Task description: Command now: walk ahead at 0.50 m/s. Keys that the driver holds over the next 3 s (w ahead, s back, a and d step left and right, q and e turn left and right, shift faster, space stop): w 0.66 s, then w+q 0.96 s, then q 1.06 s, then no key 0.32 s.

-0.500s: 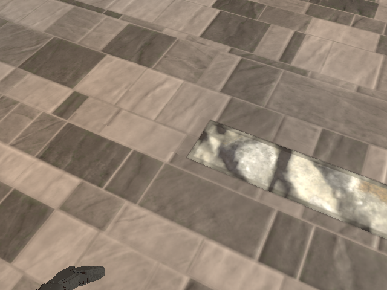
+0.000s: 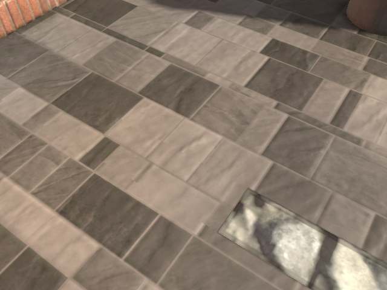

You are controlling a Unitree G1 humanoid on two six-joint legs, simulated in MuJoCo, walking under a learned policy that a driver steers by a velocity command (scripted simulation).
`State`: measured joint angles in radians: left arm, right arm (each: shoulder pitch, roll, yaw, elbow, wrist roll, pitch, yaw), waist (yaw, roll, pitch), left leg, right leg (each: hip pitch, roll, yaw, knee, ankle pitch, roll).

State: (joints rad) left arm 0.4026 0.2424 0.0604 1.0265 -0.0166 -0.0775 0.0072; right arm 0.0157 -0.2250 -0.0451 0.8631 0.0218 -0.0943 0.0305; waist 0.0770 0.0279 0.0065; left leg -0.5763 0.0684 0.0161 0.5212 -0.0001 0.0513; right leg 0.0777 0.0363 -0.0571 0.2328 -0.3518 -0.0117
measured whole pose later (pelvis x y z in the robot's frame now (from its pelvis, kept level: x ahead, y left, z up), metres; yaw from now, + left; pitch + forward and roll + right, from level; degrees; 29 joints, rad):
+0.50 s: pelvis +0.28 +0.02 +0.01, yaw -1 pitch +2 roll +2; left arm 0.03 0.23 0.05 0.87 -0.02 -0.08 -0.02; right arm 0.39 -0.23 -0.06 1.01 0.01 -0.08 -0.01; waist -0.07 -0.04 0.00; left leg 0.04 -0.05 0.06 0.20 -0.28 0.03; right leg -0.64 -0.09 0.00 0.57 0.06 -0.03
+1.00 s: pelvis +0.56 -0.03 +0.01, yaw +7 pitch +1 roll -2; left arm 0.32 0.23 0.07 0.99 0.01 -0.10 0.01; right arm 0.13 -0.25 -0.08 0.90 0.02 -0.05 0.01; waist 0.05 0.03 -0.01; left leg -0.71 0.11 -0.05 0.74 0.08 0.04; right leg 0.03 0.05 -0.19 0.19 -0.25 -0.04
